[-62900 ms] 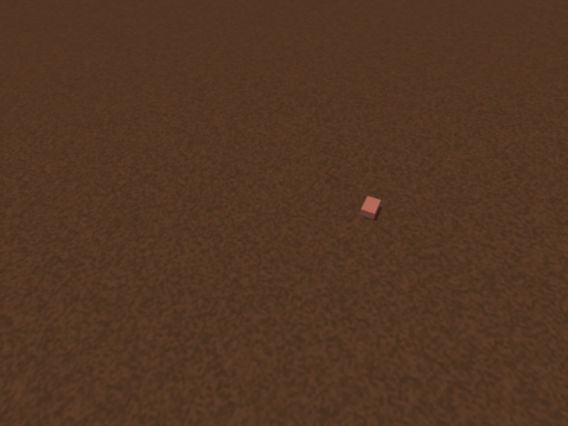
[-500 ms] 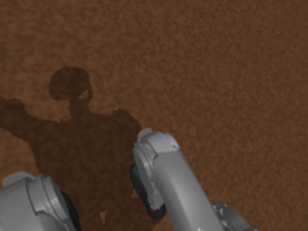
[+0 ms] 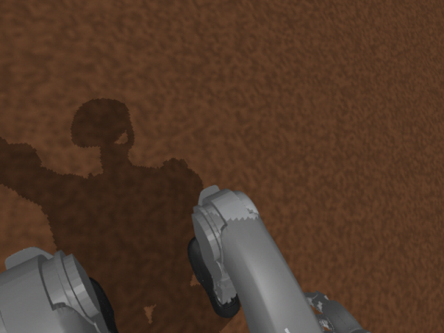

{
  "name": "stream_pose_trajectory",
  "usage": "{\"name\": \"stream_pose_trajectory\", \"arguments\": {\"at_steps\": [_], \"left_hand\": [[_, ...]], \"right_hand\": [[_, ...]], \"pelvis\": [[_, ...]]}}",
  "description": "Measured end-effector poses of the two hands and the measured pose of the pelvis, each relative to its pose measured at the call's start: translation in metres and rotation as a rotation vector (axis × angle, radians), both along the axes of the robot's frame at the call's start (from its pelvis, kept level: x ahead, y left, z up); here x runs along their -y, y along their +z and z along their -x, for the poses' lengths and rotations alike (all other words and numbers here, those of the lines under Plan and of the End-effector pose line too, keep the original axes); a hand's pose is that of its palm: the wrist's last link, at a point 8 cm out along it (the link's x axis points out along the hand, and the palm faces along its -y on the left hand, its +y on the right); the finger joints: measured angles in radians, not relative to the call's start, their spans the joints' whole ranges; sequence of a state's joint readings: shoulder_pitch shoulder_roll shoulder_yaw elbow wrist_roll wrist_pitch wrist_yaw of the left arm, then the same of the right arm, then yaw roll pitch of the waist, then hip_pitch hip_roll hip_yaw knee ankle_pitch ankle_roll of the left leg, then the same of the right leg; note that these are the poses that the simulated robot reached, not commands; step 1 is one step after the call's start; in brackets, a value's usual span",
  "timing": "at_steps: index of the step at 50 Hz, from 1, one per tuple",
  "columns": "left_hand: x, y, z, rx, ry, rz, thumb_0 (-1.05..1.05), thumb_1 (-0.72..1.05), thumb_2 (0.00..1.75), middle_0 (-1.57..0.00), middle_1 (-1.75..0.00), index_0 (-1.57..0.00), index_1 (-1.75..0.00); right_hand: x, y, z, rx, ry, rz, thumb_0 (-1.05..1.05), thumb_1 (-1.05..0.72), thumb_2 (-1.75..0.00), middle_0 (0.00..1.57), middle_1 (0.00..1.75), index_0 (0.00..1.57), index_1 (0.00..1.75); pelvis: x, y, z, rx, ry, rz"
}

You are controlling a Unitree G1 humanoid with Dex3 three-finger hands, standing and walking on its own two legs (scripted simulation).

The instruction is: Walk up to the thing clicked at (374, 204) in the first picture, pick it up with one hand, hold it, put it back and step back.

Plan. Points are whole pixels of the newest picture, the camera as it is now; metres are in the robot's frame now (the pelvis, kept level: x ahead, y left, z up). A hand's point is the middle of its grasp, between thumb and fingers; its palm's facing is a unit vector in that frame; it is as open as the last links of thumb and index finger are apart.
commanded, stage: approach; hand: left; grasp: from above
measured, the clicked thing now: out of the picture +0.54 +0.38 -0.30
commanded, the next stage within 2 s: none
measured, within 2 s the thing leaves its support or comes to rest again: neither
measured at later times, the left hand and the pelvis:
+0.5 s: hand out of the picture +0.52 +0.37 -0.15, palm faces -0.43 -0.10 -0.90, open 12.7 cm; pelvis +0.00 +0.00 +0.00, yaw +0 degrees
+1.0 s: hand out of the picture +0.52 +0.38 -0.14, palm faces -0.42 -0.10 -0.90, open 12.9 cm; pelvis +0.00 +0.00 +0.00, yaw +0 degrees
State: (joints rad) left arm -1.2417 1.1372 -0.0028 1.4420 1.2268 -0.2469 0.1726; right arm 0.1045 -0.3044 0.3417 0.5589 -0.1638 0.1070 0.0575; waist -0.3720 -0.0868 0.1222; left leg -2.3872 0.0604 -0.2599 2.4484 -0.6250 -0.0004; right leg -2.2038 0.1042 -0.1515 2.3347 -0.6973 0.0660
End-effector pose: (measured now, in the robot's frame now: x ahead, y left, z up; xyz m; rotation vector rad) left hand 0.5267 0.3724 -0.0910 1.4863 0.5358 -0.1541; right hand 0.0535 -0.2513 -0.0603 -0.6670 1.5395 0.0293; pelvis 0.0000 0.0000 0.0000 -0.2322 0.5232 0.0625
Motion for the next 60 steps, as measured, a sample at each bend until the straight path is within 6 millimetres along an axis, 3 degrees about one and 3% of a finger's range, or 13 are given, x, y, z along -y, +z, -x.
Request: {"name": "stream_pose_trajectory", "arguments": {"at_steps": [12, 23, 36, 51, 60], "left_hand": [[0.003, -0.013, 0.005, -0.044, -0.04, 0.029, 0.0, -0.22, 0.69, -0.34, -0.75, -0.36, -0.73], [-0.003, -0.004, 0.002, -0.002, -0.01, 0.003, 0.0, -0.25, 0.71, -0.33, -0.76, -0.34, -0.74], [0.006, -0.013, 0.002, -0.027, -0.04, 0.021, 0.0, -0.25, 0.72, -0.32, -0.78, -0.34, -0.76], [-0.003, 0.005, -0.003, -0.016, 0.006, -0.004, 0.0, -0.3, 0.75, -0.28, -0.8, -0.3, -0.78], [0.008, -0.013, 0.004, -0.064, -0.053, 0.034, 0.0, -0.3, 0.75, -0.26, -0.83, -0.29, -0.81]], "right_hand": [[-0.002, 0.001, 0.003, -0.024, 0.015, 0.013, 0.0, -0.91, -0.9, 0.21, 0.3, 0.21, 0.3], [0.001, 0.001, -0.002, -0.01, 0.017, 0.012, 0.0, -0.91, -0.9, 0.21, 0.3, 0.21, 0.3], [-0.003, 0.0, 0.001, -0.017, 0.015, 0.006, 0.0, -0.91, -0.9, 0.21, 0.3, 0.21, 0.3], [-0.002, 0.001, 0.004, -0.005, -0.007, 0.0, 0.0, -0.92, -0.9, 0.21, 0.3, 0.21, 0.3], [-0.001, 0.003, 0.008, -0.027, 0.009, 0.02, 0.0, -0.91, -0.9, 0.21, 0.3, 0.21, 0.3]], "pelvis": [[-0.002, 0.0, 0.001, 0.013, 0.0, 0.004], [0.0, 0.0, 0.0, 0.001, 0.001, 0.002], [-0.001, 0.0, 0.0, 0.01, -0.001, 0.003], [-0.001, 0.001, 0.001, -0.002, 0.001, 0.002], [-0.002, 0.0, 0.002, 0.016, -0.002, 0.005]]}}
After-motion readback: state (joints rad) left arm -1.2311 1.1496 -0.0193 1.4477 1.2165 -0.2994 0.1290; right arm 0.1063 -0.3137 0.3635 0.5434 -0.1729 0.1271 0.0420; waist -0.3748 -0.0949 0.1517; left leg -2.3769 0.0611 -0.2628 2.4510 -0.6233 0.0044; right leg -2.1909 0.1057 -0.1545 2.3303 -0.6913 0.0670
